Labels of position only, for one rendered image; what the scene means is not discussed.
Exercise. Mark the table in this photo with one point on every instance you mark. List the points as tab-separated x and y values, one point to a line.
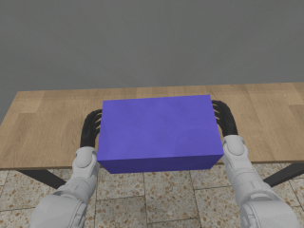
42	129

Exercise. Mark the right robot hand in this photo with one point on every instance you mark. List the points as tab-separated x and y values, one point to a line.
225	119

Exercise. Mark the robot right forearm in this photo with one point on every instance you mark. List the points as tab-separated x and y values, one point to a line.
245	180

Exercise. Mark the robot left forearm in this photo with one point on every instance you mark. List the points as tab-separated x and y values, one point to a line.
82	183

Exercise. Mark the carton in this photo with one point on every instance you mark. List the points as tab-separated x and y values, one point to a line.
160	134

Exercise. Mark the left robot upper arm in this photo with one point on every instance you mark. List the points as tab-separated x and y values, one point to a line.
60	212

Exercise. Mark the left robot hand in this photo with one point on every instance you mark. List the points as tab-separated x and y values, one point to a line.
89	131

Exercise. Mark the right robot upper arm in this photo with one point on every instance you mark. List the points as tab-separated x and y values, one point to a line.
267	214

